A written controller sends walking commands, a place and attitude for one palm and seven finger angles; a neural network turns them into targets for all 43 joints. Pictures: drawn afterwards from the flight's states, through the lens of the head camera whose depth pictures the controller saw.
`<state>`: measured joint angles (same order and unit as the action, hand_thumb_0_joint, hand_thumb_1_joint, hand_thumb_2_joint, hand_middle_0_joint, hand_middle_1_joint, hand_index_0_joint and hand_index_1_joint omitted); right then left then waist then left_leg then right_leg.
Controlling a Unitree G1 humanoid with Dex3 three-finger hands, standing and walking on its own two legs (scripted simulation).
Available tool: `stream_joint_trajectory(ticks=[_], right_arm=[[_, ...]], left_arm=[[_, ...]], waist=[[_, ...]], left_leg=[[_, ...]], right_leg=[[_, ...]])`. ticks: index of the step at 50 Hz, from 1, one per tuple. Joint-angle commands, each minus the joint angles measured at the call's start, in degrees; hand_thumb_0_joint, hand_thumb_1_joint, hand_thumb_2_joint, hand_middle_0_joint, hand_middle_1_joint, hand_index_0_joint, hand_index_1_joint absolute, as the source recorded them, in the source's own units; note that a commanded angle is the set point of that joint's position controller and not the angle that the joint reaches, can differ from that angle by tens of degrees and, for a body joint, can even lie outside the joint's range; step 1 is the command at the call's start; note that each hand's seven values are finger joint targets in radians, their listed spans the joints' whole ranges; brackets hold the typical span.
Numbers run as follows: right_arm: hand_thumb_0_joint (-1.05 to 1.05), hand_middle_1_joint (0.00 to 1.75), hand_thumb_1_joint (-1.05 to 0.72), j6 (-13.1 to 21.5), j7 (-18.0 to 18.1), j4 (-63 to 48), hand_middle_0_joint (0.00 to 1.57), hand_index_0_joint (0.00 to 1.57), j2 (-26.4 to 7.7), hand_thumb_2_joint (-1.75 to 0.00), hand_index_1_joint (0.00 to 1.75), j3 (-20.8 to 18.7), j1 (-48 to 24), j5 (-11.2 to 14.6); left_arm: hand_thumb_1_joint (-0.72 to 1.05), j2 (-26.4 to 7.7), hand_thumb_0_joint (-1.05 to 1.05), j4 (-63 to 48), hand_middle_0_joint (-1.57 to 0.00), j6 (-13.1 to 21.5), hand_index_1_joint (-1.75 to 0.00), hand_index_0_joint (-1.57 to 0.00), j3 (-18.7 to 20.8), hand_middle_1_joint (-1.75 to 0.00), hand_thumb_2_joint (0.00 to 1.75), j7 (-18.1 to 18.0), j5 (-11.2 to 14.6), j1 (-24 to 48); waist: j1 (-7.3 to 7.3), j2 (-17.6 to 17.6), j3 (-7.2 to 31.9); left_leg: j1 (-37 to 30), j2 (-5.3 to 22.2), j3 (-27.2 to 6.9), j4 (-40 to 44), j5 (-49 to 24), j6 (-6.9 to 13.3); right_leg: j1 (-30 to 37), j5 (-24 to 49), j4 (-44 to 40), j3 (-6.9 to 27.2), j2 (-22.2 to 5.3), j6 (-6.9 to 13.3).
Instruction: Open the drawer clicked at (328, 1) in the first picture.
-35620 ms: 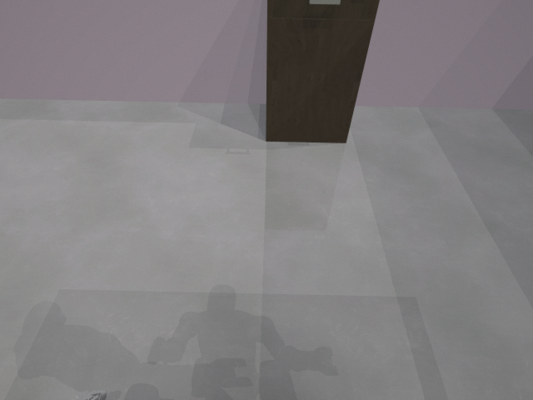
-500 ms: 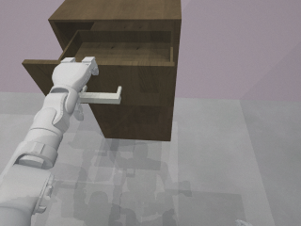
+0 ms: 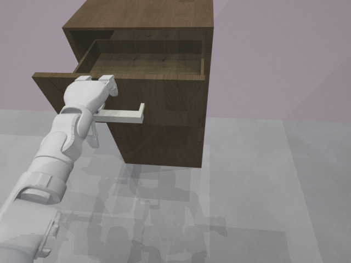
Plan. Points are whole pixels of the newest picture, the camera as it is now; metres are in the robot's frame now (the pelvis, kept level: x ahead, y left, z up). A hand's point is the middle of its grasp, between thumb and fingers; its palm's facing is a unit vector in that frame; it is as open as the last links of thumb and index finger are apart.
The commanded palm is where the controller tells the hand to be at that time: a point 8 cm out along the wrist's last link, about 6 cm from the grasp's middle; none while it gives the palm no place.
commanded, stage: move the hooked fingers above the handle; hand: left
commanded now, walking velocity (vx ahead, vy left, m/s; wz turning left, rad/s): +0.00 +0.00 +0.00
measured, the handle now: (120, 110) +0.50 +0.18 +0.05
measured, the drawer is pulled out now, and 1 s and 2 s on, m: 0.26 0.25 0.25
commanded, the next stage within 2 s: lower the fingers behind the handle in 0.54 s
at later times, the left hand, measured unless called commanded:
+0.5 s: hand (108, 116) +0.43 +0.18 +0.10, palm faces -0.08 -0.02 -1.00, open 13.8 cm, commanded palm +0.42 +0.19 +0.17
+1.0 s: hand (107, 120) +0.43 +0.19 +0.08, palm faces -0.05 -0.04 -1.00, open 13.8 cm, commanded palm +0.42 +0.20 +0.15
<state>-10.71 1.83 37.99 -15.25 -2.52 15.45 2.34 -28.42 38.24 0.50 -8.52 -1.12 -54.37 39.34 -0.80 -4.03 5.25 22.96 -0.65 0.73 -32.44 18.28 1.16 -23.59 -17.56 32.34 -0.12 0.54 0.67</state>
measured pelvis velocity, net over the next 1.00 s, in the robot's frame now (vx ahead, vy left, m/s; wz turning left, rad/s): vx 0.00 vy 0.00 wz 0.00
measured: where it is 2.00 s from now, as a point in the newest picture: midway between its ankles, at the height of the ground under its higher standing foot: outside the picture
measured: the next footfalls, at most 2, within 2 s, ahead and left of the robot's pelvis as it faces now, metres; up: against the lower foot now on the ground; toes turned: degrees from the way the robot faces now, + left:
none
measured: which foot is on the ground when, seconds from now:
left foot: down 0.00-1.00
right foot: down 0.00-1.00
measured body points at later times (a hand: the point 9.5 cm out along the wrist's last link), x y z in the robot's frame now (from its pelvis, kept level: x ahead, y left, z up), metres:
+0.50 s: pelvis +0.00 +0.00 +0.00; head +0.04 -0.03 +0.45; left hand +0.43 +0.18 +0.16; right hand +0.09 -0.27 -0.14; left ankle -0.03 +0.11 -0.73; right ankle -0.02 -0.11 -0.73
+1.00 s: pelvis +0.00 +0.00 +0.00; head +0.05 -0.02 +0.44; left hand +0.43 +0.19 +0.14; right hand +0.09 -0.27 -0.14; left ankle -0.03 +0.11 -0.73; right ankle -0.02 -0.11 -0.73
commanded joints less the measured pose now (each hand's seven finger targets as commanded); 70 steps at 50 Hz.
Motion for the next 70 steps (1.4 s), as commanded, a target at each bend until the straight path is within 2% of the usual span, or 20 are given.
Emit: stream_joint_trajectory(ticks=[1, 4, 5, 9, 13, 15, 18, 24, 29, 32, 34, 38, 42, 44, 47, 52, 57, 62, 64, 70], right_arm=[[0.0, 0.3, -0.9, 1.66, 1.09, -7.09, 0.2, 0.2, -7.11, -0.9, 0.3, -2.26, -1.03, -0.25], [0.0, 0.3, -0.9, 1.59, 1.23, -6.58, 0.2, 0.2, -7.11, -0.9, 0.3, -2.03, -0.95, -0.62], [0.0, 0.3, -0.9, 1.8, 1.03, -6.52, 0.2, 0.2, -6.54, -0.9, 0.3, -1.91, -1.2, -0.53], [0.0, 0.3, -0.9, 2.34, 0.38, -5.48, 0.2, 0.2, -6.78, -0.9, 0.3, -2.02, -1.13, -0.95], [0.0, 0.3, -0.9, 2.48, 0.23, -5.89, 0.2, 0.2, -7.0, -0.9, 0.3, -2.08, -1.47, -0.57], [0.0, 0.3, -0.9, 2.22, 0.39, -6.47, 0.2, 0.2, -7.4, -0.9, 0.3, -2.1, -1.38, -0.2], [0.0, 0.3, -0.9, 1.93, 0.83, -7.64, 0.2, 0.2, -7.33, -0.9, 0.3, -2.21, -1.42, 0.01], [0.0, 0.3, -0.9, 2.09, 1.58, -6.31, 0.2, 0.2, -6.9, -0.9, 0.3, -2.26, -0.01, -0.43], [0.0, 0.3, -0.9, 2.74, 0.64, -5.11, 0.2, 0.2, -6.46, -0.9, 0.3, -2.15, -0.11, -1.1], [0.0, 0.3, -0.9, 2.68, 0.02, -5.31, 0.2, 0.2, -6.49, -0.9, 0.3, -2.04, -1.37, -0.82], [0.0, 0.3, -0.9, 2.15, -0.23, -5.44, 0.2, 0.2, -7.52, -0.9, 0.3, -2.06, -1.16, -0.39], [0.0, 0.3, -0.9, 1.47, 0.4, -7.47, 0.2, 0.2, -7.81, -0.9, 0.3, -2.26, -1.44, 0.06], [0.0, 0.3, -0.9, 1.64, 1.8, -7.37, 0.2, 0.2, -7.38, -0.9, 0.3, -2.13, -0.61, -0.13], [0.0, 0.3, -0.9, 2.01, 2.19, -6.49, 0.2, 0.2, -7.59, -0.9, 0.3, -2.37, 0.62, -0.57], [0.0, 0.3, -0.9, 2.89, 1.7, -5.87, 0.2, 0.2, -6.63, -0.9, 0.3, -3.0, 1.47, -1.0], [0.0, 0.3, -0.9, 3.35, 0.37, -4.41, 0.2, 0.2, -7.0, -0.9, 0.3, -3.28, 2.42, -1.19], [0.0, 0.3, -0.9, 2.45, 0.06, -4.58, 0.2, 0.2, -7.45, -0.9, 0.3, -3.54, 3.15, -1.19], [0.0, 0.3, -0.9, 1.94, 0.69, -5.69, 0.2, 0.2, -7.34, -0.9, 0.3, -3.54, 3.1, -1.26], [0.0, 0.3, -0.9, 1.79, 0.83, -5.27, 0.2, 0.2, -7.71, -0.9, 0.3, -3.38, 3.54, -1.44], [0.0, 0.3, -0.9, 2.42, 0.31, -5.05, 0.2, 0.2, -7.28, -0.9, 0.3, -3.68, 3.77, -1.55]], left_arm=[[-0.5, -8.65, 0.0, -14.81, -0.3, 4.53, -1.2, -0.3, 3.59, -1.2, 0.3, 0.44, 1.31, 24.92], [-0.5, -14.75, 0.0, -14.42, -0.3, 7.1, -1.2, -0.3, 9.62, -1.2, 0.3, -1.77, 0.97, 25.75], [-0.5, -14.2, 0.0, -14.32, -0.3, 7.42, -1.2, -0.3, 9.52, -1.2, 0.3, -2.91, 0.57, 26.78], [-0.5, -18.69, 0.0, -10.06, -0.3, 5.51, -1.2, -0.3, 14.32, -1.2, 0.3, -7.59, -1.53, 27.31], [-0.5, -14.14, 0.0, -7.05, -0.3, 1.63, -1.2, -0.3, 9.53, -1.2, 0.3, -7.35, -2.41, 26.31], [-0.5, -10.61, 0.0, -5.87, -0.3, 0.44, -1.2, -0.3, 6.04, -1.2, 0.3, -4.93, -1.42, 24.42], [-0.5, -6.82, 0.0, -10.11, -0.3, 1.52, -1.2, -0.3, 2.13, -1.2, 0.3, -1.18, 0.05, 24.23], [-0.5, -11.23, 0.0, -13.76, -0.3, 7.64, -1.2, -0.3, 5.77, -1.2, 0.3, -1.57, 0.9, 30.33], [-0.5, -19.72, 0.0, -10.5, -0.3, 6.99, -1.2, -0.3, 15.33, -1.2, 0.3, -8.19, -1.31, 29.21], [-0.5, -16.32, 0.0, -5.9, -0.3, 2.69, -1.2, -0.3, 12.91, -1.2, 0.3, -9.04, -2.13, 23.67], [-0.5, -12.46, 0.0, -1.88, -0.3, -0.3, -1.2, -0.3, 8.84, -1.2, 0.3, -7.15, -2.54, 20.98], [-0.5, -9.16, 0.0, -7.69, -0.3, 0.07, -1.2, -0.3, 4.77, -1.2, 0.3, -2.58, -1.09, 20.87], [-0.5, -11.16, 0.0, -9.83, -0.3, 5.26, -1.2, -0.3, 6.05, -1.2, 0.3, -0.94, -0.31, 24.94], [-0.5, -15.48, 0.0, -11.11, -0.3, 8.51, -1.2, -0.3, 9.37, -1.2, 0.3, -2.29, -0.7, 28.32], [-0.5, -14.54, 0.0, -11.46, -0.3, 10.92, -1.2, -0.3, 10.48, -1.2, 0.3, -5.85, -1.12, 27.8], [-0.5, -12.18, 0.0, -5.59, -0.3, 7.57, -1.2, -0.3, 8.92, -1.2, 0.3, -10.73, -2.87, 27.64], [-0.5, -8.79, 0.0, -2.39, -0.3, 3.94, -1.2, -0.3, 5.77, -1.2, 0.3, -9.79, -3.46, 27.53], [-0.5, -10.76, 0.0, -4.96, -0.3, 6.56, -1.2, -0.3, 7.87, -1.2, 0.3, -8.2, -2.95, 24.65], [-0.5, -14.27, 0.0, -3.98, -0.3, 7.66, -1.2, -0.3, 11.16, -1.2, 0.3, -8.86, -3.26, 23.08], [-0.5, -13.92, 0.0, -3.81, -0.3, 7.55, -1.2, -0.3, 11.83, -1.2, 0.3, -12.93, -4.6, 21.49]], waist=[[-1.63, 4.27, 17.8], [0.02, 3.97, 18.29], [0.21, 2.78, 18.94], [1.46, 2.92, 20.43], [0.12, 3.2, 20.88], [-1.19, 6.09, 19.8], [-2.06, 5.6, 18.56], [-2.04, 3.76, 17.71], [1.49, 2.68, 23.12], [1.64, 3.22, 21.44], [0.1, 6.63, 19.24], [-1.26, 6.9, 17.93], [-1.9, 6.03, 16.3], [-1.93, 4.97, 17.68], [-1.22, 1.17, 20.54], [-1.6, 0.68, 21.66], [-2.74, 3.28, 22.87], [-1.74, 2.45, 22.54], [-1.45, 4.35, 22.07], [-0.86, 2.02, 22.26]], left_leg=[[-10.68, -0.89, 0.33, 1.38, -22.4, 1.59], [-8.67, -1.14, 0.54, 1.25, -23.18, 1.24], [-8.4, -1.21, 0.56, 1.16, -23.73, 1.1], [-6.52, -1.0, 1.28, 1.13, -24.29, 0.63], [-6.71, -0.78, 1.93, 1.16, -23.96, 0.94], [-6.83, -0.71, 2.03, 1.37, -22.15, 1.44], [-8.65, -0.93, 1.36, 1.41, -21.24, 1.86], [-9.56, -1.25, 0.49, 0.83, -20.58, 1.55], [-6.57, -1.3, 1.23, 0.47, -25.92, 0.74], [-5.04, -1.0, 2.32, 1.07, -25.41, 0.75], [-4.2, -0.68, 2.45, 1.35, -24.7, 0.91], [-6.62, -0.7, 2.19, 1.57, -22.1, 1.76], [-6.51, -1.24, 1.64, 1.32, -18.69, 2.03], [-6.53, -1.28, 1.19, 0.59, -18.91, 1.87], [-8.04, -1.37, 0.96, -1.03, -22.56, 1.38], [-6.0, -1.2, 1.19, -2.13, -22.59, 0.88], [-6.25, -0.85, 1.17, -2.57, -23.41, 1.22], [-6.08, -0.75, 1.16, -2.51, -25.12, 1.49], [-4.68, -0.66, 0.9, -2.8, -25.59, 1.42], [-3.22, -0.67, 1.38, -3.26, -25.22, 1.13]], right_leg=[[7.45, 20.62, -2.96, -0.54, 0.78, 1.51], [9.0, 21.18, -2.24, -0.5, 0.76, 1.82], [8.71, 21.3, -1.63, -0.6, 0.81, 1.83], [10.11, 21.43, -0.87, -0.61, 0.92, 1.99], [10.09, 22.73, -0.96, -0.65, 0.84, 1.63], [10.03, 22.38, -2.06, -0.55, 0.61, 1.17], [8.67, 21.72, -2.86, -0.45, 0.66, 1.09], [6.35, 19.14, -2.76, -0.29, 0.79, 1.52], [11.63, 23.99, -0.31, -0.36, 0.84, 1.93], [12.16, 25.31, -0.46, -0.52, 0.79, 1.63], [11.33, 25.2, -1.09, -0.8, 0.8, 1.39], [9.85, 23.39, -2.43, -0.52, 0.71, 1.03], [7.88, 20.29, -2.89, -0.03, 0.53, 1.01], [7.46, 19.46, -2.36, 0.27, 0.54, 1.27], [5.36, 20.44, -0.48, -0.27, 1.05, 1.67], [3.29, 20.07, 0.91, -0.73, 1.31, 1.83], [3.65, 21.35, 0.79, -0.86, 1.45, 1.54], [4.82, 22.59, 0.93, -0.65, 1.45, 1.65], [5.3, 23.1, 1.37, -0.59, 1.54, 1.73], [3.95, 22.44, 2.26, -0.49, 1.71, 1.78]])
